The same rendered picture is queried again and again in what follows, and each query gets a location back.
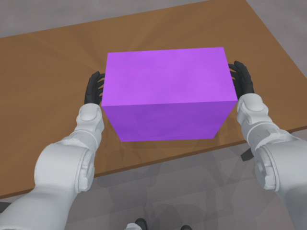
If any left robot shin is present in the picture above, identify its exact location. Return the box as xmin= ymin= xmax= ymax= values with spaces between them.
xmin=126 ymin=223 xmax=141 ymax=229

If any left robot forearm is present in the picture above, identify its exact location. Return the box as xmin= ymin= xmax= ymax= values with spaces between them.
xmin=34 ymin=103 xmax=104 ymax=184

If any right robot hand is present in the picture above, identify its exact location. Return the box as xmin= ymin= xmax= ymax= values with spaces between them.
xmin=228 ymin=61 xmax=254 ymax=100

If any right robot upper arm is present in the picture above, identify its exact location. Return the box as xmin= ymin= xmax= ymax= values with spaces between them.
xmin=254 ymin=139 xmax=307 ymax=230

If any right robot forearm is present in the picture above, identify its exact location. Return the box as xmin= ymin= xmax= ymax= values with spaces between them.
xmin=236 ymin=93 xmax=300 ymax=156

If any robot left foot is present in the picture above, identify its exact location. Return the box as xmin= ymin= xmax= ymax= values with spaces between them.
xmin=135 ymin=218 xmax=148 ymax=230

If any left robot hand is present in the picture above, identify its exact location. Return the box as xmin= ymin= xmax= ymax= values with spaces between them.
xmin=84 ymin=71 xmax=105 ymax=105

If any carton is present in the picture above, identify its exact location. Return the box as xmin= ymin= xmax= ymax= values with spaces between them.
xmin=101 ymin=47 xmax=238 ymax=142

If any left robot upper arm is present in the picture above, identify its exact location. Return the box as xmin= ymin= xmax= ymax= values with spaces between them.
xmin=0 ymin=143 xmax=94 ymax=230

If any table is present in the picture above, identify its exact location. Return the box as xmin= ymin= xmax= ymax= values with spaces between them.
xmin=0 ymin=0 xmax=307 ymax=213

